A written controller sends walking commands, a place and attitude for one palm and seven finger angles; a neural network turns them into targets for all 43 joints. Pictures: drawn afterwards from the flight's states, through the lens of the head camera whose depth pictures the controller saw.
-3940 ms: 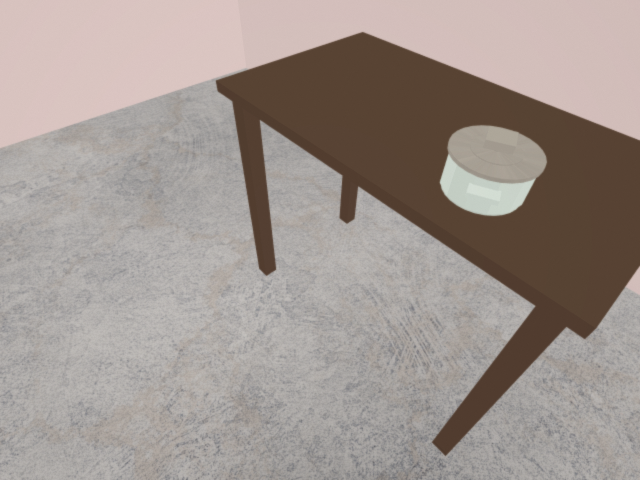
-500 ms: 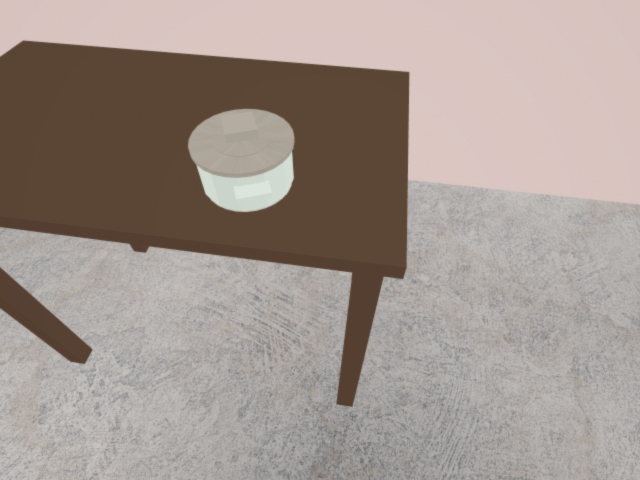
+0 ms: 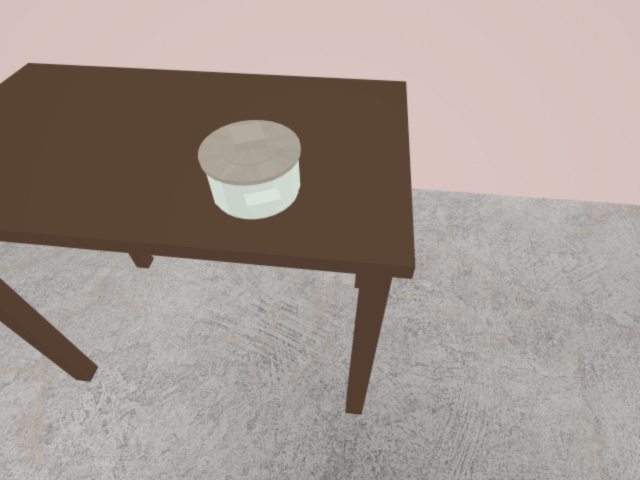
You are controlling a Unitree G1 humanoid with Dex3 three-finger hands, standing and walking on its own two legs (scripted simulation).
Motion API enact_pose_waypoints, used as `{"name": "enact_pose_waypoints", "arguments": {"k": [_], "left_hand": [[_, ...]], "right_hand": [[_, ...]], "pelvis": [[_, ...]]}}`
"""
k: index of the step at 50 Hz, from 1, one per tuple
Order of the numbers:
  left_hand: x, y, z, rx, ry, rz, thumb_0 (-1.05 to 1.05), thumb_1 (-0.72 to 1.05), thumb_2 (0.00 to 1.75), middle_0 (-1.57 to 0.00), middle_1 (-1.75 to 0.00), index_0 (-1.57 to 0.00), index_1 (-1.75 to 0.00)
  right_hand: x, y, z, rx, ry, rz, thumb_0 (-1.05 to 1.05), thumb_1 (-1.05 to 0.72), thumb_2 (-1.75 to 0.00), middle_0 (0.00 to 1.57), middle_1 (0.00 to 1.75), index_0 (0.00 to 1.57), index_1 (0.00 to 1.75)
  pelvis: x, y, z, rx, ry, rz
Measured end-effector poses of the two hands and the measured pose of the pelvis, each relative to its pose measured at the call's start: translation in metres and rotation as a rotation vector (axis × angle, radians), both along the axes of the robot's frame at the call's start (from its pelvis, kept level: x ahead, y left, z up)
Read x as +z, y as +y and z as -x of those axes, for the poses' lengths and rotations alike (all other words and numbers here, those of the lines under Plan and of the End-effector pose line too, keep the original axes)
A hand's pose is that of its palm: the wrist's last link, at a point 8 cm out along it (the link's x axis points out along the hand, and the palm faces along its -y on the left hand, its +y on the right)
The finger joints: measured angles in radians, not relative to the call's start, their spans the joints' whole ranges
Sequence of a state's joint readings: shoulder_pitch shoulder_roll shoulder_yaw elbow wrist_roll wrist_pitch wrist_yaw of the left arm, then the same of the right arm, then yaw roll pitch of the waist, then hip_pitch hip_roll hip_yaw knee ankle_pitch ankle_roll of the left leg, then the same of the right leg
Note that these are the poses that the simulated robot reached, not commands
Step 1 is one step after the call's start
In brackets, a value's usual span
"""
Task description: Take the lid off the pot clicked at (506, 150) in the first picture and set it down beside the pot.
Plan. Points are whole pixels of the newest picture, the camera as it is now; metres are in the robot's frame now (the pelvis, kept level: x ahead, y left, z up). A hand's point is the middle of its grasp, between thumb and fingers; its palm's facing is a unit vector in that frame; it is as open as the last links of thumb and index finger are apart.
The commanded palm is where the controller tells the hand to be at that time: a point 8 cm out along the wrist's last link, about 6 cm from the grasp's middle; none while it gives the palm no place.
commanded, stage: look again from close up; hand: left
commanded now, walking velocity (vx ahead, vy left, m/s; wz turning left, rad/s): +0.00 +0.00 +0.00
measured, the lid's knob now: (247, 137) +0.57 +0.15 +0.12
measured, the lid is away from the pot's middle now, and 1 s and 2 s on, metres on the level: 0.00 0.00 0.00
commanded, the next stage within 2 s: shuffle to correct the standing spot in 0.78 s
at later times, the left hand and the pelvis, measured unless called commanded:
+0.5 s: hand out of the picture +0.06 +0.20 -0.17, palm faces +0.00 -0.97 -0.24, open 7.3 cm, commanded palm none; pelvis +0.01 +0.02 +0.00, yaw -1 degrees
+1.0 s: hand out of the picture +0.02 +0.20 -0.18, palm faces +0.00 -0.98 -0.20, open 7.3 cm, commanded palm none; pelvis +0.02 +0.03 +0.00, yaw -2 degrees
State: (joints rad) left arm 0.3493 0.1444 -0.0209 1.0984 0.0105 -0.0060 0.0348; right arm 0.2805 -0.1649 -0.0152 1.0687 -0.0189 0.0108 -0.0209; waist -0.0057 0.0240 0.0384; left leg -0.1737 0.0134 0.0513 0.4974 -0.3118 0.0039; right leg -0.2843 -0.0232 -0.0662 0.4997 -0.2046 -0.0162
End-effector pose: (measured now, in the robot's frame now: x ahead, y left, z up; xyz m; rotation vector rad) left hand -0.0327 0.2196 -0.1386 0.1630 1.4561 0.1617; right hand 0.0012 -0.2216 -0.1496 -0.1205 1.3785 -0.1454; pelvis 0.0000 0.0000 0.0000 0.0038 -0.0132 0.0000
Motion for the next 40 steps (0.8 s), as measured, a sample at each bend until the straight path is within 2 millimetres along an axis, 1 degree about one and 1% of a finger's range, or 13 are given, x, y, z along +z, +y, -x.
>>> {"name": "enact_pose_waypoints", "arguments": {"k": [3,7,13,17,20,24,28,40], "left_hand": [[0.0,0.002,-0.012,-0.005,-0.026,-0.007,0.0,0.91,0.89,-0.2,-0.3,-0.2,-0.3],[0.0,0.006,-0.036,-0.016,-0.08,-0.012,0.0,0.91,0.89,-0.2,-0.3,-0.2,-0.3],[0.003,0.02,-0.066,-0.032,-0.147,-0.04,0.01,0.93,0.89,-0.2,-0.3,-0.2,-0.3],[0.004,0.025,-0.081,-0.043,-0.181,-0.043,0.0,0.92,0.89,-0.2,-0.3,-0.2,-0.3],[0.003,0.027,-0.088,-0.051,-0.193,-0.039,0.0,0.92,0.89,-0.2,-0.3,-0.2,-0.3],[0.002,0.028,-0.091,-0.057,-0.193,-0.032,0.0,0.92,0.89,-0.2,-0.3,-0.2,-0.3],[0.001,0.03,-0.089,-0.057,-0.181,-0.028,0.0,0.92,0.89,-0.2,-0.3,-0.2,-0.3],[-0.004,0.031,-0.064,-0.04,-0.112,-0.009,0.0,0.92,0.89,-0.2,-0.3,-0.2,-0.3]], "right_hand": [[-0.003,0.002,-0.004,-0.007,-0.009,-0.003,0.0,-0.91,-0.89,0.2,0.29,0.2,0.29],[-0.005,0.009,-0.01,-0.009,-0.026,-0.01,0.0,-0.91,-0.89,0.2,0.29,0.2,0.29],[-0.006,0.015,-0.016,-0.01,-0.034,-0.007,0.01,-0.92,-0.89,0.2,0.29,0.2,0.29],[-0.006,0.017,-0.019,-0.011,-0.04,-0.004,0.01,-0.92,-0.89,0.2,0.29,0.2,0.29],[-0.005,0.018,-0.02,-0.014,-0.045,0.001,0.01,-0.92,-0.89,0.2,0.29,0.2,0.29],[-0.004,0.02,-0.021,-0.017,-0.047,0.007,0.0,-0.92,-0.89,0.2,0.29,0.2,0.29],[-0.003,0.022,-0.02,-0.02,-0.044,0.01,0.0,-0.92,-0.89,0.2,0.29,0.2,0.29],[-0.001,0.029,-0.013,-0.026,-0.016,0.011,0.0,-0.91,-0.89,0.2,0.29,0.2,0.29]], "pelvis": [[-0.001,0.003,-0.003,-0.001,0.005,0.003],[-0.002,0.008,-0.007,-0.005,0.004,0.003],[-0.003,0.013,-0.011,-0.009,-0.003,0.002],[-0.003,0.016,-0.012,-0.011,-0.007,0.001],[-0.003,0.019,-0.013,-0.015,-0.01,0.001],[-0.003,0.021,-0.014,-0.02,-0.01,0.002],[-0.003,0.023,-0.014,-0.023,-0.01,0.002],[-0.002,0.027,-0.015,-0.027,-0.013,0.005]]}}
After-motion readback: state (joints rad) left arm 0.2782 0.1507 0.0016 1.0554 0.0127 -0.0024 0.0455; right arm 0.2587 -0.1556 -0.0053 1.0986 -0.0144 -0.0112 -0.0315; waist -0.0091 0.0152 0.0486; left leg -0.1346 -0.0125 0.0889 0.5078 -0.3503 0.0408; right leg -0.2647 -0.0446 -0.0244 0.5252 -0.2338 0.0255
